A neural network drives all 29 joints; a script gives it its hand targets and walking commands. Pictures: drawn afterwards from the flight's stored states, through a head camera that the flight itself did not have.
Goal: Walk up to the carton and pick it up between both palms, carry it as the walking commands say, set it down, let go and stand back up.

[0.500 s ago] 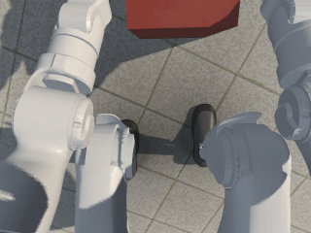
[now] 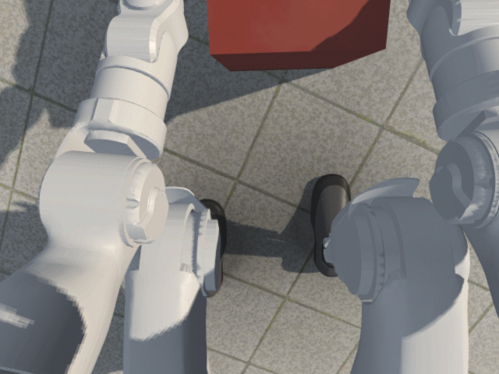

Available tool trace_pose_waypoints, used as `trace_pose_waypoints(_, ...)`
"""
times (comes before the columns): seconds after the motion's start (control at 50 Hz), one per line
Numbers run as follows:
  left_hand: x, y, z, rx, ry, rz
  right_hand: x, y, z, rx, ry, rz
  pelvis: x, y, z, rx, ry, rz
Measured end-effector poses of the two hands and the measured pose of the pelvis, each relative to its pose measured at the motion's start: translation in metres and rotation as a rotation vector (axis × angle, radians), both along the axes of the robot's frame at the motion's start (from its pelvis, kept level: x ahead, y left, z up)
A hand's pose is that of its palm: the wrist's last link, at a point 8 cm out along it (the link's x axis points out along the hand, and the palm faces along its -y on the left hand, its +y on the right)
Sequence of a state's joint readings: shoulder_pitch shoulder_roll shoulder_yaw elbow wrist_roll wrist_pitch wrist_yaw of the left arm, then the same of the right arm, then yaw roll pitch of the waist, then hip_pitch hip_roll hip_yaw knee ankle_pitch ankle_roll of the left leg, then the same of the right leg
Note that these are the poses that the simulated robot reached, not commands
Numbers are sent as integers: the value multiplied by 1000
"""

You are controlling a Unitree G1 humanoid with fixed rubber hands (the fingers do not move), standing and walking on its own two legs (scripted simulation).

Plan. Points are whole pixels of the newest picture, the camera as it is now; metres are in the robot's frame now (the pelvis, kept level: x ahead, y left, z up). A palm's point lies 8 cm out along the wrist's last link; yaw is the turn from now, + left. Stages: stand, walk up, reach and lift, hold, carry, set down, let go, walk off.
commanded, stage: reach and lift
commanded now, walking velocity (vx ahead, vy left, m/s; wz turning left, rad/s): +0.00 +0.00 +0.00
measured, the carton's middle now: out of the picture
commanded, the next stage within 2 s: none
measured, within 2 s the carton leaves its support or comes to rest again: leaves its support in 0.52 s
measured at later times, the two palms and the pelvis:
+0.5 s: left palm out of the picture +0.55 +0.07 -0.17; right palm out of the picture +0.55 -0.20 -0.17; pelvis +0.00 +0.00 +0.01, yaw +1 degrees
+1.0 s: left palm out of the picture +0.56 +0.07 -0.11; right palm out of the picture +0.55 -0.19 -0.10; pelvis -0.01 +0.00 +0.05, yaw +0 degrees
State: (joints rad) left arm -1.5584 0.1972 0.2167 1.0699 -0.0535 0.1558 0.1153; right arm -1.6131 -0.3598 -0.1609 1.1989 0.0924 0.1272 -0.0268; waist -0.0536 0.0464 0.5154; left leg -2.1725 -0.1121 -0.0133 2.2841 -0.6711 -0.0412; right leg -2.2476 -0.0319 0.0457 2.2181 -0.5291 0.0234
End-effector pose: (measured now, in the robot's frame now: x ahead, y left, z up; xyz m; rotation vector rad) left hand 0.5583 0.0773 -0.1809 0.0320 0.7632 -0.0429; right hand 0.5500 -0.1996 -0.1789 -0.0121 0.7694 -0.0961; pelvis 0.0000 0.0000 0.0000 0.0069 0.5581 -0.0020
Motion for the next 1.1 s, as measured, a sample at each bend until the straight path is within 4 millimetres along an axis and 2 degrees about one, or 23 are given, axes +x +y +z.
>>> trace_pose_waypoints(0.26,1,0,1,-2,12,-14,1,-1,0,9,16,5,6,3,-3,-9,16,4)
trace_pose_waypoints(0.5,-4,-6,7,39,30,4,-4,-1,5,-6,20,-24,2,-1,6,-6,-13,14)
trace_pose_waypoints(0.64,-9,-15,28,62,18,42,-5,-4,30,-12,-12,-75,-3,-3,17,14,-31,0)
trace_pose_waypoints(0.8,-2,-16,57,45,-23,60,4,-4,67,-21,-65,-83,-11,-6,30,30,-41,-18)
trace_pose_waypoints(1.1,-5,-9,77,51,-22,75,-2,5,82,-28,-68,-82,-7,-1,52,21,-32,-14)
